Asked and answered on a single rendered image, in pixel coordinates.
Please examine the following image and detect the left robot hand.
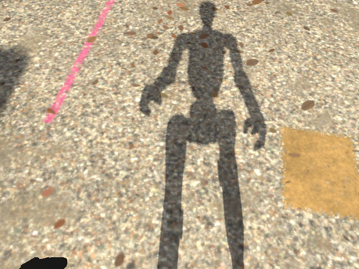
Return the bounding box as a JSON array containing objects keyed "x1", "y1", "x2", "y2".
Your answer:
[{"x1": 19, "y1": 257, "x2": 67, "y2": 269}]

